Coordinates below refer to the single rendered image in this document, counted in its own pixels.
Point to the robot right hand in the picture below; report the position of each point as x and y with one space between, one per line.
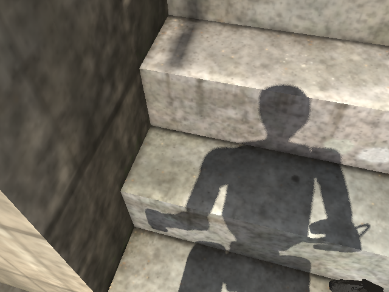
354 286

